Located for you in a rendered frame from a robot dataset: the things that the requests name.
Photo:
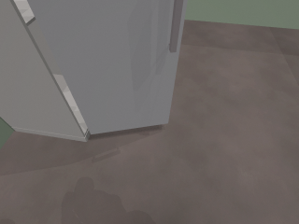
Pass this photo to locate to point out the handle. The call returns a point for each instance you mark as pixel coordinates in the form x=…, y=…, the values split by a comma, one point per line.
x=176, y=18

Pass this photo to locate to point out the fridge door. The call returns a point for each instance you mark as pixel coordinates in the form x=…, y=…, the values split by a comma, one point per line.
x=115, y=59

